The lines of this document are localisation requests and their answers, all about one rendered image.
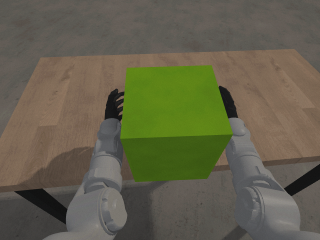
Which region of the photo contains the table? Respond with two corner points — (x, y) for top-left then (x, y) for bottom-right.
(0, 49), (320, 224)

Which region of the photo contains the right robot upper arm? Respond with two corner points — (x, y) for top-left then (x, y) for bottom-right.
(234, 185), (320, 240)

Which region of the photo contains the right robot forearm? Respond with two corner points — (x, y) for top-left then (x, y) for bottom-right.
(225, 117), (301, 226)

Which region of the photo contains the left robot forearm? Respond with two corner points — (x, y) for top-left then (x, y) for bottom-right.
(66, 118), (123, 228)

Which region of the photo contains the left robot upper arm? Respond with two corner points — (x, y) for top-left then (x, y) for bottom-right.
(42, 187), (128, 240)

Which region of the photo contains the left robot hand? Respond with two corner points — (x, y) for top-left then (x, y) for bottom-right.
(104, 88), (125, 121)

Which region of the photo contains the carton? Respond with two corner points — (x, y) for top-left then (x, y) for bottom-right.
(120, 65), (233, 182)

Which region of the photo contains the right robot hand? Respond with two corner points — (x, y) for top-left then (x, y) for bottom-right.
(218, 86), (238, 119)

